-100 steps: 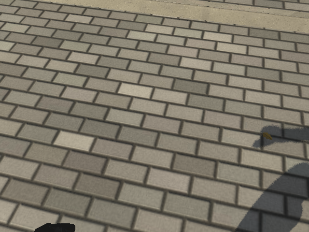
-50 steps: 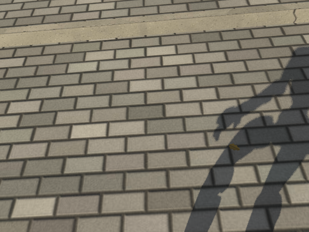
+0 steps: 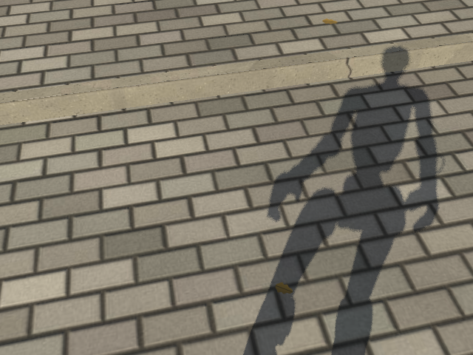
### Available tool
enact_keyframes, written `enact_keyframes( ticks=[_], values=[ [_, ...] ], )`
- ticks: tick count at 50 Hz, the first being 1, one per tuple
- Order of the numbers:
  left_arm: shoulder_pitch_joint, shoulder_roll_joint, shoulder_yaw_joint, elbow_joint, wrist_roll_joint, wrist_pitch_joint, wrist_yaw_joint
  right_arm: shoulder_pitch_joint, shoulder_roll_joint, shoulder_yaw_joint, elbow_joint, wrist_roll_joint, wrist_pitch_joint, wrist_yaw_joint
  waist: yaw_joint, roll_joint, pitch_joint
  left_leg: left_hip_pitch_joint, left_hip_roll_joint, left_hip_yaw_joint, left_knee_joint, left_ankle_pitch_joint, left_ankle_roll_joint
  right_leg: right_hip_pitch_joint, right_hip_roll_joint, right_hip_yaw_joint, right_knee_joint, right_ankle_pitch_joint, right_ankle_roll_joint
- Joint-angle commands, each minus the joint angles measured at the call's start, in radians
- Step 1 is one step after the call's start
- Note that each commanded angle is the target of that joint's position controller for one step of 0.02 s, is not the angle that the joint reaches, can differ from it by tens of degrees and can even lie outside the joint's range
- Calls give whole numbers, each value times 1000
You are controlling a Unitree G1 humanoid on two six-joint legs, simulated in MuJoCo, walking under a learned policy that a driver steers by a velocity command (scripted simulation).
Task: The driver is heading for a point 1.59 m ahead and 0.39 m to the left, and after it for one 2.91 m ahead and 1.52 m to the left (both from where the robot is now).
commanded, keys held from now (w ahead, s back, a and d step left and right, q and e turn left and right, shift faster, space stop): no key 1.00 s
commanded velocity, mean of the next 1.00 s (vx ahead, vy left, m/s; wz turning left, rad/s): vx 0.01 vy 0.00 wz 0.00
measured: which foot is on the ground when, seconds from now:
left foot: down 0.00-1.00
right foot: down 0.00-1.00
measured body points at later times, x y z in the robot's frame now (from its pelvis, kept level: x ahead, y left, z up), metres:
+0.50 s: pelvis +0.04 +0.01 +0.00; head +0.05 +0.01 +0.45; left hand +0.13 +0.28 -0.14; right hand +0.12 -0.26 -0.14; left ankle +0.03 +0.14 -0.74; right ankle +0.02 -0.10 -0.74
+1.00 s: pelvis +0.03 +0.01 +0.00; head +0.04 +0.01 +0.45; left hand +0.08 +0.26 -0.15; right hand +0.07 -0.25 -0.15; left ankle +0.03 +0.14 -0.74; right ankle +0.02 -0.10 -0.74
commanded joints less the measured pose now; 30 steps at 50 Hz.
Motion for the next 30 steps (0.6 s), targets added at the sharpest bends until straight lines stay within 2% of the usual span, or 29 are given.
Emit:
enact_keyframes(
  ticks=[1, 2, 3, 4, 5, 8, 15, 30],
  values=[
    [11, 112, 19, -31, 11, -14, -2, 43, -178, -34, -33, 0, -4, -6, 19, 31, -16, 184, 72, -61, -98, 215, 63, -133, -113, 131, -123, -198, -12],
    [14, 109, 18, -25, 10, -8, 5, 15, -163, -37, -18, 12, -8, 0, 24, 98, -12, 85, 47, -56, -112, 46, 83, -56, -75, 78, -96, -143, 12],
    [-9, 128, 21, -19, 5, -3, 12, -1, -119, -27, -19, 10, -15, 5, 8, 74, 0, 44, 31, -52, -132, 9, 72, -10, -75, 72, -65, -90, 18],
    [-14, 126, 22, -15, -1, 1, 17, -11, -97, -20, -13, 2, -23, 7, 8, 66, -14, 43, 25, -44, -132, 48, 55, 14, -81, 72, -51, -33, 12],
    [-9, 127, 22, -5, -3, 7, 20, -14, -90, -17, -8, 2, -30, 10, 6, 58, -20, 61, 14, -32, -121, 114, 42, 22, -87, 78, -43, 33, 6],
    [4, 128, 24, 19, -5, 10, 21, 2, -100, -18, 18, 11, -38, 9, 0, 20, -62, 113, 5, -18, -90, 222, 37, 55, -95, 77, -24, 163, -2],
    [5, 131, 26, 74, -12, 22, 23, -21, -101, -15, 53, 14, -27, 4, 0, -35, -66, 130, -8, -6, -83, 270, 44, 96, -100, 74, -12, 256, 3],
    [-2, 140, 21, 158, -11, 28, 34, -29, -85, -11, 122, 11, -14, -3, 3, -37, -29, 121, -28, 15, -115, 185, 35, 90, -105, 75, -35, 181, 9]
  ],
)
